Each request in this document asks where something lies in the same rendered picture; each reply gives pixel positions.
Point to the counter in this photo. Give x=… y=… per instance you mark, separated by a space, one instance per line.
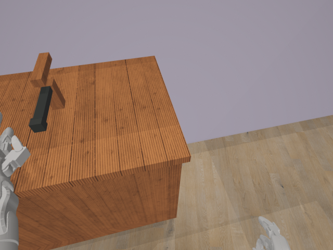
x=110 y=159

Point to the robot right hand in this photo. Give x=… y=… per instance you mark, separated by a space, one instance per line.
x=277 y=241

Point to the left robot forearm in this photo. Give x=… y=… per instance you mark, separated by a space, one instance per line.
x=9 y=231

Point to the robot left hand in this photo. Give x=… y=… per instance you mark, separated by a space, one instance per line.
x=10 y=160

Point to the tap lever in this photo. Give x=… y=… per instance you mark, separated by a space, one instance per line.
x=38 y=122

